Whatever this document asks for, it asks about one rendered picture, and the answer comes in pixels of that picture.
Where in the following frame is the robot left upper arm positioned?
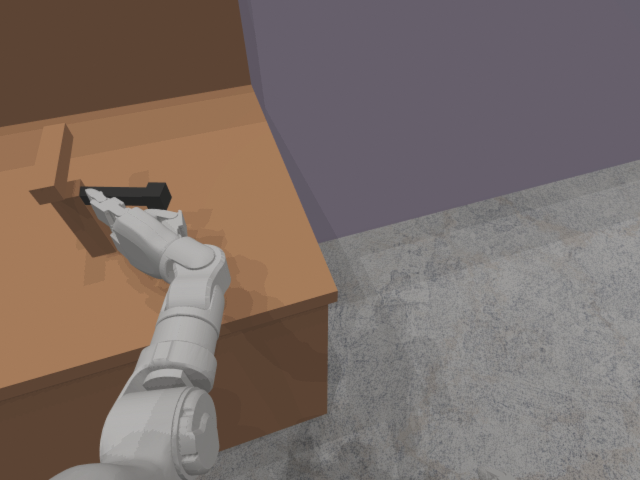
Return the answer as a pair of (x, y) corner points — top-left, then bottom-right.
(49, 386), (219, 480)

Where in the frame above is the robot left hand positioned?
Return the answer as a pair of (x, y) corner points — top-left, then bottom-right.
(85, 188), (188, 279)

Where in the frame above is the left robot forearm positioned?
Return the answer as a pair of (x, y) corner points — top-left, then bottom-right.
(100, 237), (231, 463)

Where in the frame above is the counter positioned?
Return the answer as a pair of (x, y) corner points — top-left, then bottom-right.
(0, 0), (338, 480)

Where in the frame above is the tap lever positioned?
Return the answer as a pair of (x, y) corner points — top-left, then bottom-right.
(79, 182), (172, 210)

